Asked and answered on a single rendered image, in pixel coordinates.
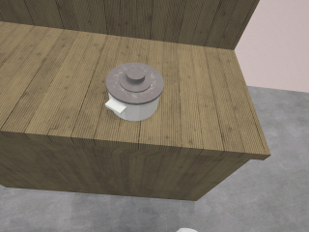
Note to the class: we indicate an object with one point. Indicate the lid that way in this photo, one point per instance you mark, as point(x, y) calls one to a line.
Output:
point(134, 93)

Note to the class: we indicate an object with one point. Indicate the table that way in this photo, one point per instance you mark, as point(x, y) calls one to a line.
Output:
point(56, 132)

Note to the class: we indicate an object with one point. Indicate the knob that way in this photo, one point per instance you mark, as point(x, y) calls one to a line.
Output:
point(135, 75)

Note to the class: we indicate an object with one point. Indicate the pot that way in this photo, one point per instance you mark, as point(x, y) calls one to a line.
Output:
point(132, 112)

